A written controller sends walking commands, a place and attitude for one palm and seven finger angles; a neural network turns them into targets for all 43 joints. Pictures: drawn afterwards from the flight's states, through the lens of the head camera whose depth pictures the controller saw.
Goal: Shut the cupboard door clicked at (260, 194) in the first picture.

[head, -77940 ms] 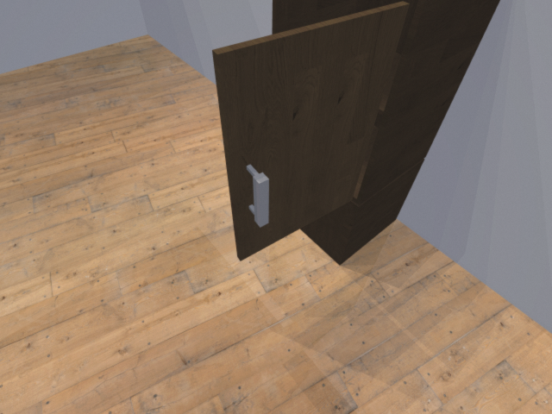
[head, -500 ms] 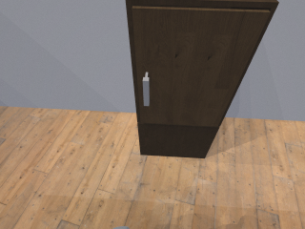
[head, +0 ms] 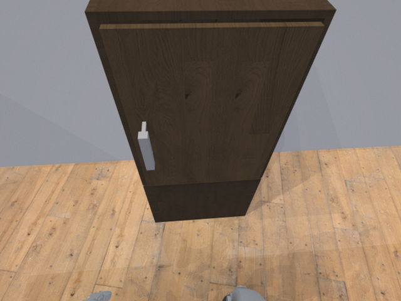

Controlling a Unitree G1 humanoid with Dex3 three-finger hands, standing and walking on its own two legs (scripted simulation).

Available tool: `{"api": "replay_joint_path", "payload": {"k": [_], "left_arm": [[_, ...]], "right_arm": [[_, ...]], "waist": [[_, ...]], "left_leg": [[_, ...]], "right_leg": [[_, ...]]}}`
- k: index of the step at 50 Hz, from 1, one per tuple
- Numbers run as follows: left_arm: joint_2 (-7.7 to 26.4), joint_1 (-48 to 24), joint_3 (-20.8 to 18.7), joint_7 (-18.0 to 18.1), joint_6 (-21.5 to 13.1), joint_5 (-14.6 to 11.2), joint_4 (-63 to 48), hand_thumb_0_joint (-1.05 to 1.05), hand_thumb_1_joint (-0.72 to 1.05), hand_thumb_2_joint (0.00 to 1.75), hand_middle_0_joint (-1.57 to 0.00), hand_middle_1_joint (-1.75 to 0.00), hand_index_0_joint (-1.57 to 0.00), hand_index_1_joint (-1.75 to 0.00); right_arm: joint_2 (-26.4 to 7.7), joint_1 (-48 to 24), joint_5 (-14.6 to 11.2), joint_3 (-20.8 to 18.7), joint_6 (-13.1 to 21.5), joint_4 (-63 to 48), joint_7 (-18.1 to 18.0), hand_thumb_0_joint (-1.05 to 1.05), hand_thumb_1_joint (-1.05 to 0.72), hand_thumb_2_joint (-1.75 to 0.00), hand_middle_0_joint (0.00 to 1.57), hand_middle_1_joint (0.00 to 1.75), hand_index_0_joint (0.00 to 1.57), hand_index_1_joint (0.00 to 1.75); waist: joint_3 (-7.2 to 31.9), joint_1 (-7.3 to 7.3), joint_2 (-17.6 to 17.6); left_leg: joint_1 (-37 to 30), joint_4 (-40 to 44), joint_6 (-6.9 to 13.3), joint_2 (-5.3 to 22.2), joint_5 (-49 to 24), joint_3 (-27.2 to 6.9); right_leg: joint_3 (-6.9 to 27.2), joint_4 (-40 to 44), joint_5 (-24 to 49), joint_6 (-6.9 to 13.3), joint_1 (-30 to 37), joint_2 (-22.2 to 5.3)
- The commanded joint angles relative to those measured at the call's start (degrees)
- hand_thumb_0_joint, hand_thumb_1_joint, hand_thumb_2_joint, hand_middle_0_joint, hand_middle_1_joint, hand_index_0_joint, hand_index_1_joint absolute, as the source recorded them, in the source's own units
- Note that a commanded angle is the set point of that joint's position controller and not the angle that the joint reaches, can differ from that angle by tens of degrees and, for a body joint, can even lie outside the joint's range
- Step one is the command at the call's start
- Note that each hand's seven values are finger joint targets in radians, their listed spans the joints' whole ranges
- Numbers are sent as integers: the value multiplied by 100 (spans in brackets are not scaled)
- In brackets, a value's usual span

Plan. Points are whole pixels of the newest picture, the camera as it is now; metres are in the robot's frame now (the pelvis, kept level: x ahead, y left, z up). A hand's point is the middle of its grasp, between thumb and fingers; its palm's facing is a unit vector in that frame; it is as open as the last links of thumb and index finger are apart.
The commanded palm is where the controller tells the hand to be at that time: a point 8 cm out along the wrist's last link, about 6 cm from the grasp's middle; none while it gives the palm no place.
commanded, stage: come to a stop and stand still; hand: left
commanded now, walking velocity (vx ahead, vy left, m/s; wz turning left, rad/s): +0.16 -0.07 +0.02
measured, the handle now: (147, 146) +0.51 +0.15 -0.07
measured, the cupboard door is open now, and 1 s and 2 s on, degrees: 0 0 0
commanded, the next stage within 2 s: look again from close up in 1.28 s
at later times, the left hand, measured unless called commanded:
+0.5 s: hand out of the picture +0.11 +0.19 -0.18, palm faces +0.11 -0.97 -0.22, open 7.3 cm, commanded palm none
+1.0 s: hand out of the picture +0.05 +0.14 -0.17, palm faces +0.04 -0.98 -0.20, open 7.4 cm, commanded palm none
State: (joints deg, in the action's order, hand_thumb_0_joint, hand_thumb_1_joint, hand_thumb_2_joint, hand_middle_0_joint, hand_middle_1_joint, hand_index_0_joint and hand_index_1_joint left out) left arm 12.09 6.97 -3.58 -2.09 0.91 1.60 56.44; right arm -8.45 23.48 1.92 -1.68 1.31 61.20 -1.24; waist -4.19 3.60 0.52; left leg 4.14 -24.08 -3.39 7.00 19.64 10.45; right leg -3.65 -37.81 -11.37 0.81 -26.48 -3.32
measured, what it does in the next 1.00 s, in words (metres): steps on the spot: right foot, then left foot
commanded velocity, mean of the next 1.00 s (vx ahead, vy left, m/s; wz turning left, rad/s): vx -0.09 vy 0.02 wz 0.00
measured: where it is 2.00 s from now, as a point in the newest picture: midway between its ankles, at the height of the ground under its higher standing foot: outside the picture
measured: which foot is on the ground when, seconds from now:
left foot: down 0.00-0.04, up 0.06-0.48, down 0.50-1.00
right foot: up 0.00-0.02, down 0.04-0.50, up 0.52-0.80, down 0.82-1.00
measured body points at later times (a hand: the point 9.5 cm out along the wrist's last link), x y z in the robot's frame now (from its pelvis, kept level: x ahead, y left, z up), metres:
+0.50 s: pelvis +0.06 -0.01 -0.01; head +0.10 +0.00 +0.44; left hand +0.10 +0.24 -0.17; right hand +0.20 -0.25 -0.14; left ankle +0.08 +0.10 -0.74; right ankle +0.09 -0.13 -0.74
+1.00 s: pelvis +0.04 -0.04 +0.00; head +0.04 -0.04 +0.45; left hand +0.05 +0.19 -0.15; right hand +0.04 -0.27 -0.16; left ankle +0.08 +0.10 -0.74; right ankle +0.00 -0.15 -0.74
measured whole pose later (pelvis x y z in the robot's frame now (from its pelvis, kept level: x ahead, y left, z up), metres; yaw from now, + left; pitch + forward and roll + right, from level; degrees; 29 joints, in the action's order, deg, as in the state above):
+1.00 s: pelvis +0.04 -0.04 +0.00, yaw +2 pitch -1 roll +0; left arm 8.9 15.0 -0.6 1.2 0.8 0.6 63.2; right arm -10.0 16.0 0.6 -1.2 -1.3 63.7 -1.3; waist -1.4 1.6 -0.5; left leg 14.0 -24.9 -1.2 2.0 9.4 1.8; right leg 0.4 -25.7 -17.3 0.5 -7.1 0.3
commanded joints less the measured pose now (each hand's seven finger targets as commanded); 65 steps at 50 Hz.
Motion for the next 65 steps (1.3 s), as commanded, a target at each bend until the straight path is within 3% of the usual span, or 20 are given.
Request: {"api": "replay_joint_path", "payload": {"k": [1,2,3,4,6,8,18,22,23,24,25,29,37,39,40,42,43,44,53,65], "left_arm": [[667,1522,-163,59,-257,14,183,0,90,90,-20,-30,-20,-30],[1187,2154,-271,147,-338,28,398,0,90,90,-20,-30,-20,-30],[1199,2083,-217,217,-322,-83,357,0,90,90,-20,-30,-20,-30],[1026,1471,-151,275,-353,-52,267,0,90,90,-20,-30,-20,-30],[576,744,0,373,-321,-55,82,0,90,90,-20,-30,-20,-30],[553,446,11,419,-284,-13,-11,0,90,90,-20,-30,-20,-30],[796,482,-190,474,-97,37,-155,0,90,90,-20,-30,-20,-30],[812,425,-189,450,-45,-3,-203,0,90,90,-20,-30,-20,-30],[701,494,-144,443,-9,-24,-216,0,90,90,-20,-30,-20,-30],[387,761,-76,429,38,-67,-280,0,90,90,-20,-30,-20,-30],[335,726,-19,440,73,-74,-316,0,90,90,-20,-30,-20,-30],[474,820,-63,358,146,-55,-141,0,90,90,-20,-30,-20,-30],[249,910,85,268,93,-68,70,0,90,90,-20,-30,-20,-30],[316,1198,88,297,18,-59,221,0,90,90,-20,-30,-20,-30],[451,1191,86,326,-27,-46,271,0,90,90,-20,-30,-20,-30],[694,943,103,318,-50,-61,256,0,90,90,-20,-30,-20,-30],[632,850,110,325,-113,-69,300,0,90,90,-20,-30,-20,-30],[563,825,138,333,-136,-80,331,0,90,90,-20,-30,-20,-30],[294,1036,177,379,-82,-125,579,0,90,90,-20,-30,-20,-30],[92,1276,183,393,-107,-140,681,0,90,90,-20,-30,-20,-30]], "right_arm": [[-945,-90,-96,-235,65,-267,23,0,-90,-90,20,30,20,30],[-481,9,-155,-133,84,-387,59,0,-90,-90,20,30,20,30],[-521,-283,-172,-130,-7,-556,2,0,-90,-90,20,30,20,30],[-464,-97,-157,-117,-39,-409,-47,0,-90,-90,20,30,20,30],[-468,-112,-176,-62,-93,-215,-74,0,-90,-90,20,30,20,30],[-293,-75,-209,-31,-203,-141,-57,0,-90,-90,20,30,20,30],[-592,-1051,-150,-192,-424,-702,35,0,-90,-90,20,30,20,30],[-635,-839,-132,-171,-339,-705,43,0,-90,-90,20,30,20,30],[-770,-740,-114,-185,-278,-677,50,0,-90,-90,20,30,20,30],[-1233,-828,-56,-227,-220,-794,29,0,-90,-90,20,30,20,30],[-1404,-1010,-34,-241,-255,-906,-3,0,-90,-90,20,30,20,30],[-1162,-1483,-34,-100,-167,-985,-178,0,-90,-90,20,30,20,30],[-1237,-1114,-75,-190,-191,-594,-126,0,-90,-90,20,30,20,30],[-1080,-1093,-139,-173,-170,-516,-104,0,-90,-90,20,30,20,30],[-913,-1057,-171,-146,-164,-492,-81,0,-90,-90,20,30,20,30],[-696,-977,-164,-92,-170,-464,-1,0,-90,-90,20,30,20,30],[-585,-951,-131,-63,-192,-360,-12,0,-90,-90,20,30,20,30],[-629,-922,-118,-64,-190,-285,-9,0,-90,-90,20,30,20,30],[-527,-420,-109,37,-159,244,-58,0,-90,-90,20,30,20,30],[-439,-177,-118,47,-115,305,-117,0,-90,-90,20,30,20,30]], "waist": [[699,-860,-29],[1186,-1030,1482],[935,-944,1114],[1017,-630,1449],[958,-371,645],[941,-233,413],[702,-417,702],[786,-244,728],[868,-221,294],[934,-345,-1075],[684,-298,-1347],[600,-476,-944],[711,-294,-907],[684,-425,-505],[523,-359,-147],[388,-207,-118],[356,-194,733],[196,-209,965],[-291,-303,-2],[-49,-328,-8]], "left_leg": [[1439,-1307,492,414,-1638,-119],[2521,-2937,272,-466,866,132],[2534,-3769,291,-478,1923,-567],[2493,-4070,251,-311,1544,-967],[2043,-3719,169,-140,1010,-1172],[1587,-3040,144,-271,871,-1031],[1838,-2502,92,-533,572,-1106],[847,-532,163,-547,-672,-990],[254,87,267,-226,-1597,-1190],[138,312,737,881,-3239,-2344],[775,560,1294,1450,-3685,-2594],[749,456,1462,1049,-3530,-2234],[501,593,1160,756,-1706,-2080],[857,257,848,393,-1512,-1847],[1177,141,592,79,-932,-1591],[755,99,337,-354,-700,-1227],[606,-35,303,-392,-763,-1113],[568,-98,296,-386,-862,-1078],[709,331,296,-195,-1094,-1195],[620,269,316,-152,-1415,-1244]], "right_leg": [[217,1148,407,269,2896,-84],[1994,1670,974,823,3811,-1476],[2390,2049,2326,1149,3110,-1998],[2174,1916,3372,1185,2857,-1867],[1272,1606,4324,1102,2333,-1580],[844,1579,4471,1013,1881,-1450],[977,1591,3708,1176,1787,-1621],[795,1136,2479,725,1499,-1223],[549,753,1499,415,1122,-883],[99,284,-289,-6,697,-204],[59,-440,-1969,-132,782,122],[741,-1867,-1726,-181,358,271],[256,339,-1103,-167,1200,291],[439,1650,-98,-102,1910,211],[939,1886,-21,38,1995,-136],[1197,2022,-336,246,1274,-588],[1241,2151,-407,253,1134,-444],[1240,2264,-357,272,985,-509],[982,2233,-639,173,1174,-187],[859,2102,-103,177,1439,-171]]}}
